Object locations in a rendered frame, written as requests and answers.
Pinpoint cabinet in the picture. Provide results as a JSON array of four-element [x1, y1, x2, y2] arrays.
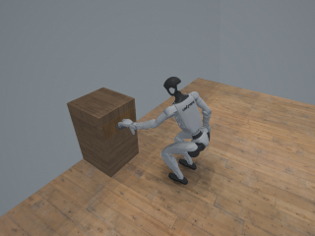
[[67, 88, 139, 178]]

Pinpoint handle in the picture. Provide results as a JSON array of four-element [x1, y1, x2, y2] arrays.
[[115, 125, 125, 131]]

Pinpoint robot right thigh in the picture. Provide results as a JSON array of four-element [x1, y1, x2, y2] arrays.
[[174, 127, 210, 143]]

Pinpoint robot left hand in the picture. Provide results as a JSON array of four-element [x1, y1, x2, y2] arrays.
[[118, 119, 135, 135]]

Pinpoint right robot foot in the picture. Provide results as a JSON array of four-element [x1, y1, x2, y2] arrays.
[[178, 158, 197, 170]]

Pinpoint right robot upper arm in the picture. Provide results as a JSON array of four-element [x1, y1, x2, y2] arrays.
[[188, 91, 212, 116]]

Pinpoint drawer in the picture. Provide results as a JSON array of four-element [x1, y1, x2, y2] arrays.
[[102, 107, 135, 140]]

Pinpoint right robot forearm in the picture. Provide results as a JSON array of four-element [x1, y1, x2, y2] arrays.
[[202, 111, 212, 128]]

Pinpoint left robot upper arm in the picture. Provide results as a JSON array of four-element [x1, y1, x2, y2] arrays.
[[151, 105, 177, 129]]

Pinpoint left robot forearm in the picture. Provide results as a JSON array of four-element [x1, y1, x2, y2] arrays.
[[130, 120, 155, 130]]

